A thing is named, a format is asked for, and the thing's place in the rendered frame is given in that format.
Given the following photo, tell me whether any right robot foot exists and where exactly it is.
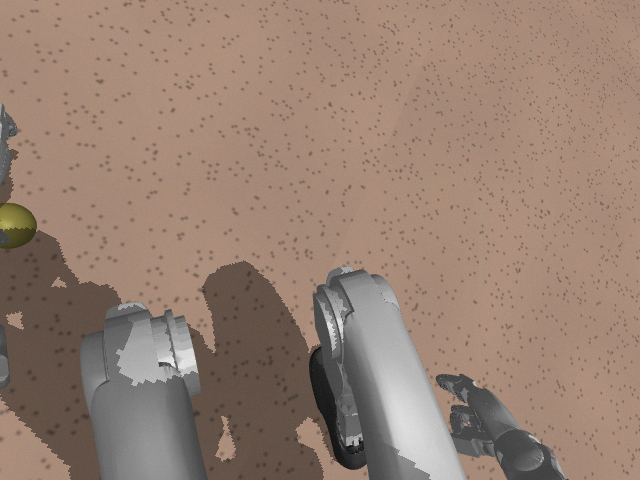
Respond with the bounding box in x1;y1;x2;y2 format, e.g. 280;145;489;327
309;347;367;470

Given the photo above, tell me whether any left robot hand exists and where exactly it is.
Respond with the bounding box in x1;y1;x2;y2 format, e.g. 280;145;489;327
0;104;18;245

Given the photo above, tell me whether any right robot hand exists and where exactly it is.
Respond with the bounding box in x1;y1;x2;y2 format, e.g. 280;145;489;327
436;374;522;458

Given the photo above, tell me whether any ball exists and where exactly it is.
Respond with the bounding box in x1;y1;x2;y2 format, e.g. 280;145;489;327
0;203;37;249

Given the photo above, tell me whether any right robot arm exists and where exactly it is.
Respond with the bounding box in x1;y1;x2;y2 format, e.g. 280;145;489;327
494;429;569;480

